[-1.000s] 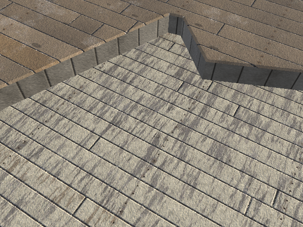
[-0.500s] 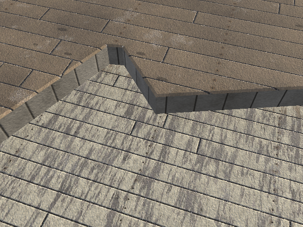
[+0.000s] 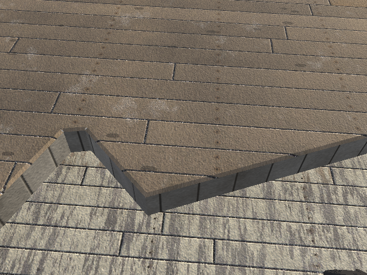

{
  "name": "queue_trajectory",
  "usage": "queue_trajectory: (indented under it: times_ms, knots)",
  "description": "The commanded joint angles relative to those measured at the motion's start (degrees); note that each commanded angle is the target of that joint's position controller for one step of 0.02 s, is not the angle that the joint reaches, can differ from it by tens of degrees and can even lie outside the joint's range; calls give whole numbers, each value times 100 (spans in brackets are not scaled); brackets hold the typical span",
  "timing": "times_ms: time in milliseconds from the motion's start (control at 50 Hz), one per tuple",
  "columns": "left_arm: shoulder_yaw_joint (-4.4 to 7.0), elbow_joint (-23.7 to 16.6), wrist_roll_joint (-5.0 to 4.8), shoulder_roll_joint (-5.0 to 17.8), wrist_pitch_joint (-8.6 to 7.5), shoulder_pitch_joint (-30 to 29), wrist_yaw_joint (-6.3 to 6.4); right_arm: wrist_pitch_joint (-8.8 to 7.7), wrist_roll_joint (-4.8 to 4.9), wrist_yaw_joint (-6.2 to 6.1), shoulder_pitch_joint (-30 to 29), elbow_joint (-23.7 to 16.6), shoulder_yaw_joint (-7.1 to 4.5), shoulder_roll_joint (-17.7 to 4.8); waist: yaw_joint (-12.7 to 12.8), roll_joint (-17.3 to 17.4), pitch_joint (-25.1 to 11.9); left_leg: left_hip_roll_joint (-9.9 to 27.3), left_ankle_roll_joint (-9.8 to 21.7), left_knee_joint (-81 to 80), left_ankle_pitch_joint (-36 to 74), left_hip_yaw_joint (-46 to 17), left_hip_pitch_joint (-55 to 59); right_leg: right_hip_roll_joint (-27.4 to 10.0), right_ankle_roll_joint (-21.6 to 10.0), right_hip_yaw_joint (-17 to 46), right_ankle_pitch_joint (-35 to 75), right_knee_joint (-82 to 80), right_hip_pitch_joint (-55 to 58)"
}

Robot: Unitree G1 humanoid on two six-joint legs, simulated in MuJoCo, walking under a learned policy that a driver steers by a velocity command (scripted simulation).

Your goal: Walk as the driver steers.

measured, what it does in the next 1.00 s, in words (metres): walks ahead, turning right: right foot, then left foot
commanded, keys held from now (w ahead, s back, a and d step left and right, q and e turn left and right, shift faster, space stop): w+e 0.66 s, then w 0.34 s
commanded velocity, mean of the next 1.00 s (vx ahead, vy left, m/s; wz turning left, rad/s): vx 0.50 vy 0.00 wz -0.50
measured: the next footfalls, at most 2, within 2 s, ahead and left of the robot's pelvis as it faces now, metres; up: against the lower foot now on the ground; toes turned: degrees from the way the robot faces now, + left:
right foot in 0.42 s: +0.32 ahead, -0.16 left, +0.00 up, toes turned -18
left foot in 0.90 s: +0.63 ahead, -0.10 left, +0.00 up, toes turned -27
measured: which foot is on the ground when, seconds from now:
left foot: down 0.00-0.42, up 0.44-0.88, down 0.90-1.00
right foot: up 0.00-0.40, down 0.42-0.92, up 0.94-1.00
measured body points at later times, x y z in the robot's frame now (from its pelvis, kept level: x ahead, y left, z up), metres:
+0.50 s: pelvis +0.24 -0.07 -0.01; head +0.28 -0.09 +0.44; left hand +0.51 +0.12 -0.09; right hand +0.18 -0.34 -0.14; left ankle +0.13 +0.11 -0.64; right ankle +0.28 -0.15 -0.73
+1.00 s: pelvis +0.51 -0.14 +0.01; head +0.54 -0.13 +0.46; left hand +0.68 +0.09 -0.13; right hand +0.50 -0.43 -0.09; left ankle +0.60 -0.09 -0.73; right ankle +0.35 -0.17 -0.65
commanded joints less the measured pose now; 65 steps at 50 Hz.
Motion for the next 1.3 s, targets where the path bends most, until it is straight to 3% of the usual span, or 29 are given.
queue_trajectory:
  times_ms: [20,60,120,240,340,380,400,420,440,460,480,500,520,560,600,680,760,840,880,900,920,940,960,980,1020,1080,1140,1200,1300]
  knots:
    - [161,-527,230,641,-33,-366,-180,183,-132,-67,1014,-19,-180,-659,-517,644,-119,1964,771,-1667,-787,-2311,2123,-571,9,-258,537,968,-2229]
    - [124,-508,202,469,86,-333,-326,154,-25,-83,974,124,-166,-703,-348,1020,73,1612,670,-1882,63,-1414,1602,-677,76,-401,822,790,-1861]
    - [91,-573,158,369,146,-540,-392,50,47,-25,1058,240,-186,-732,-288,953,20,1637,791,-2075,759,-823,1719,-696,156,-470,1225,550,-1999]
    - [-35,-810,133,165,144,-1498,-494,46,51,-12,1311,480,-225,-818,-480,835,257,1618,700,-2251,981,197,2002,-829,149,-767,2193,-998,-2010]
    - [-53,-983,164,228,133,-1997,-526,157,50,-63,1587,688,-284,-1046,-592,857,454,1720,453,-1881,1590,715,2297,-627,-162,-1352,1741,-2100,-1393]
    - [9,-890,226,334,102,-1613,-456,213,73,-74,1674,778,-293,-1174,-373,828,172,1719,379,-803,3541,1030,2512,-238,-406,-1567,1270,-2372,-709]
    - [69,-653,276,397,50,-862,-396,250,111,-85,1644,774,-274,-1191,0,636,-272,1587,301,350,4096,1291,2311,36,-573,-1631,1402,-2724,250]
    - [211,-326,332,715,6,218,-304,259,82,-93,1648,652,-218,-1081,445,167,-949,1414,141,1920,3120,1363,1338,-308,-822,-931,1118,-2899,1776]
    - [382,-381,229,1487,6,377,-209,249,30,11,1802,218,-44,-379,212,-1384,-1460,590,-182,3864,-1368,1380,-919,-2142,-1447,2006,388,-3420,3331]
    - [432,-487,16,1596,46,500,-174,234,-36,13,1290,79,-141,-823,511,-1010,-1777,143,-216,4667,-2100,226,-1789,-2524,-1837,3728,932,-4210,3568]
    - [391,-354,-1,1387,67,329,-128,212,18,33,856,-13,-156,-922,437,-466,-1009,524,-135,4641,-1522,-76,-2181,-2315,-1720,2635,1648,-4077,3233]
    - [304,-289,-10,1069,53,118,-98,156,55,28,849,36,-87,-776,199,-154,-420,711,-105,4149,-1077,-52,-1941,-2074,-1552,1970,2498,-4053,2420]
    - [234,-291,3,859,28,-138,-82,171,27,13,894,114,-78,-737,-47,40,-141,837,-114,3695,-971,-60,-1551,-1759,-1353,1483,3083,-4124,1814]
    - [148,-312,-36,674,-42,-421,-90,344,-95,21,1174,219,-65,-706,-367,-74,-139,856,-218,3277,-1010,-51,-860,-1440,-1277,991,3780,-4248,1118]
    - [171,-220,-45,744,-132,-344,-105,443,-105,47,1099,203,-49,-601,-423,-32,-110,756,-307,2959,-877,63,-774,-1284,-1336,812,3961,-4366,844]
    - [199,-30,-55,777,-163,-32,-103,450,-68,91,194,-52,5,-451,-181,-95,217,703,-407,1775,61,122,-1104,-1094,-1229,767,3188,-4623,776]
    - [179,206,-42,730,-221,359,-93,366,1,141,-478,-182,58,-378,141,-130,230,541,-303,647,879,202,-763,-1114,-1003,650,3588,-4483,1071]
    - [161,319,-4,798,-245,348,-16,286,1,79,-187,-90,8,-508,-33,-152,210,252,-14,165,424,234,206,-1345,-775,787,4545,-4037,1257]
    - [152,396,-15,834,-253,250,0,218,-43,-15,856,254,-103,-690,-554,19,-197,-16,202,-486,151,376,1441,-1027,-588,510,5695,-2716,1331]
    - [72,349,-40,620,-287,251,-5,168,-109,-111,1628,353,-189,-982,-906,275,-742,762,463,-698,-189,-432,2602,-732,-428,299,4916,-1453,727]
    - [-31,165,-173,107,-301,717,-12,192,-202,-161,2150,392,-350,-1672,-774,1466,-1268,2282,1138,-1135,-528,-2866,3835,174,-145,-265,2031,508,-786]
    - [-7,261,9,352,-266,816,4,278,-37,-101,1934,542,-355,-1487,-568,1374,-1036,2591,1370,-1708,-839,-4047,3373,273,-170,-78,-8,1027,-1469]
    - [16,316,85,440,-220,536,-8,303,28,-58,1405,433,-252,-1025,-386,737,-265,2396,1341,-1729,-1465,-3340,2658,-78,-196,52,301,1272,-1622]
    - [-4,294,104,425,-216,204,-64,300,50,-24,1071,407,-165,-667,-354,433,104,2079,1213,-1899,-1448,-2648,2131,-283,-189,-7,638,1072,-1598]
    - [-22,271,166,328,-144,-34,-144,244,62,-54,991,556,-60,-387,-217,626,419,1508,864,-2173,-379,-1574,1656,-522,-113,-213,1033,622,-1402]
    - [-86,336,191,163,-86,44,-205,103,112,10,1315,845,-120,-536,-116,671,268,1479,1010,-2117,1458,-1000,1751,-546,91,-422,1275,609,-1448]
    - [-171,103,212,16,-94,-682,-241,110,152,43,1519,1034,-118,-516,-218,631,331,1280,1090,-2141,2242,-707,1951,-842,326,-909,1616,-231,-1849]
    - [-296,-104,128,-218,-116,-1313,-257,159,143,28,1647,1139,-132,-556,-357,744,334,1010,958,-1975,2769,-442,1712,-734,432,-1138,2100,-1436,-1357]
    - [-264,-157,21,-21,-226,-1457,-79,206,129,-17,1684,1153,-208,-725,-369,815,85,1220,814,-1382,3390,-850,2027,-517,270,-1056,2259,-2414,-633]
